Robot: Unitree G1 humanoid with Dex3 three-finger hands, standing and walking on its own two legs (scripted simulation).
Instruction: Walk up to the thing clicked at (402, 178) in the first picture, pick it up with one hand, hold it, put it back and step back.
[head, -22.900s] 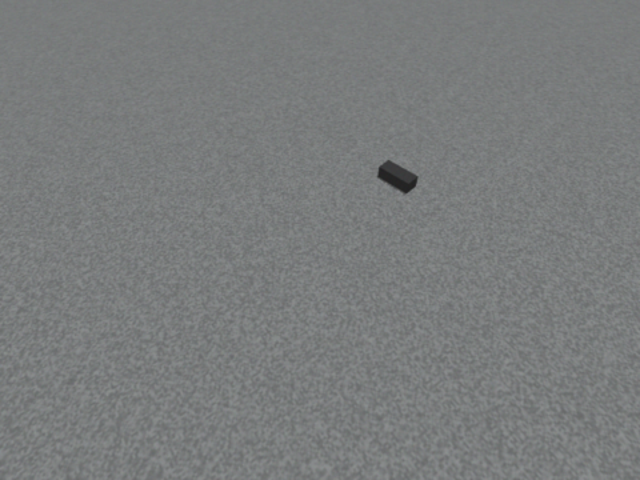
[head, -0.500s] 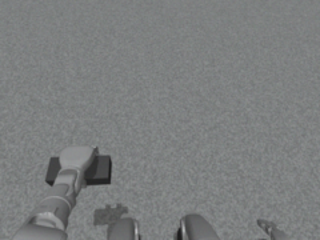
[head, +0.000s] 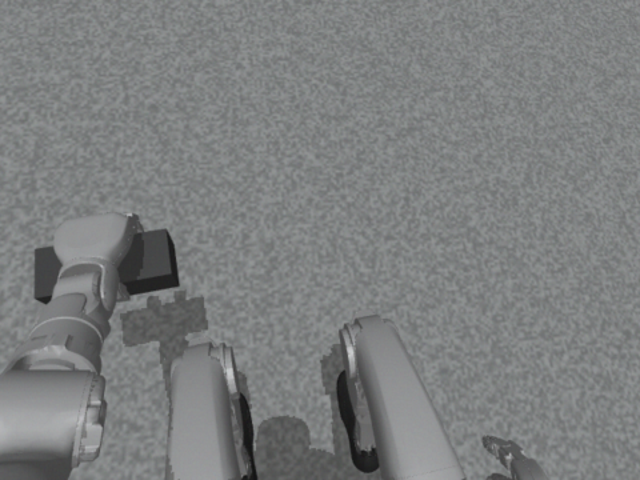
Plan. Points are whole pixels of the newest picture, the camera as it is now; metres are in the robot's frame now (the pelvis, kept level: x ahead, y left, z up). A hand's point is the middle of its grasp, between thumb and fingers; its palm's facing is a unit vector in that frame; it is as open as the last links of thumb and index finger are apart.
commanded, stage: crouch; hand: left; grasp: from above
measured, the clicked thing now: (111, 268) +0.42 +0.25 -0.19
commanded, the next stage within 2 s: lower in 0.92 s
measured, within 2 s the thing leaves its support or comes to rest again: neither
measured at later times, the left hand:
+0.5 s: hand (128, 262) +0.45 +0.25 -0.27, palm faces -0.48 -0.05 -0.87, open 9.8 cm
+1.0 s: hand (138, 262) +0.47 +0.25 -0.32, palm faces -0.46 -0.05 -0.88, open 9.8 cm
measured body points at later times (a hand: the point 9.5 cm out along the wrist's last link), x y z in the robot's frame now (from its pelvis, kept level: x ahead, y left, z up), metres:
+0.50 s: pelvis +0.00 -0.01 -0.09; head +0.24 +0.04 +0.29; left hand +0.47 +0.25 -0.22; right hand +0.04 -0.29 -0.20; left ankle +0.07 +0.12 -0.46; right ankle +0.08 -0.14 -0.46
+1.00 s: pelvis -0.01 -0.01 -0.15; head +0.24 +0.03 +0.22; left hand +0.49 +0.25 -0.27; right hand +0.01 -0.28 -0.25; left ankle +0.07 +0.12 -0.46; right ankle +0.08 -0.14 -0.46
